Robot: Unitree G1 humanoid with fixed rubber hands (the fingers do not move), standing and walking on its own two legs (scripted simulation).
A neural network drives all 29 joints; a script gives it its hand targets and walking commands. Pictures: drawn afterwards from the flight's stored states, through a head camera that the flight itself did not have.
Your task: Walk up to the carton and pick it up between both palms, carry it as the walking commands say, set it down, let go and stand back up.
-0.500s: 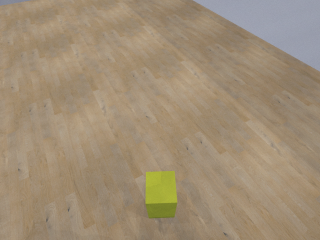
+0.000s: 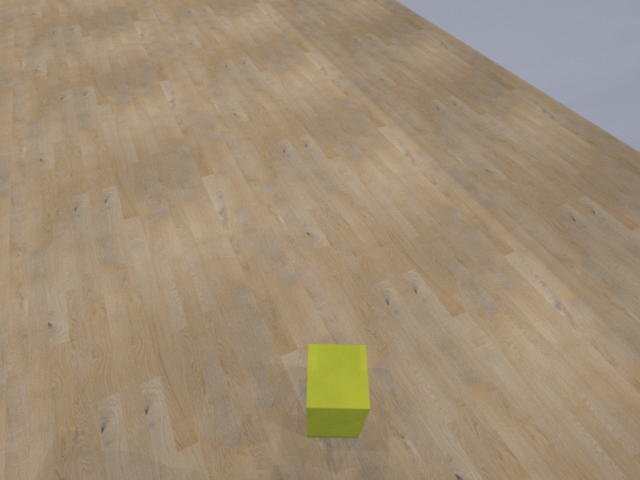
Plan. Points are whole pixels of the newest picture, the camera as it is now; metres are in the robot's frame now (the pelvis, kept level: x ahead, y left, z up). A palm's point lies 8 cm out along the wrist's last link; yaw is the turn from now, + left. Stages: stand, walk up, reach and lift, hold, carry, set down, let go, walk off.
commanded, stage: walk up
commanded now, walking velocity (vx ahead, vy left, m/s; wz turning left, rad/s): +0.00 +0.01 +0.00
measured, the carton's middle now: (334, 393) +0.42 -0.03 -0.63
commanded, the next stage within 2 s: stand in 0.16 s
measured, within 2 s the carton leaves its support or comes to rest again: neither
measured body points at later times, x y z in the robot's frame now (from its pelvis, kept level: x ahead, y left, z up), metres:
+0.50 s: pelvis +0.01 -0.01 +0.00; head +0.03 -0.01 +0.45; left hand +0.04 +0.25 -0.14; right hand +0.08 -0.24 -0.14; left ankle +0.04 +0.11 -0.74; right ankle -0.04 -0.10 -0.74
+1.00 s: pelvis +0.00 +0.00 -0.01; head +0.03 +0.01 +0.44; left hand +0.19 +0.24 -0.12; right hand +0.15 -0.24 -0.13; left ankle +0.04 +0.11 -0.74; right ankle -0.04 -0.10 -0.74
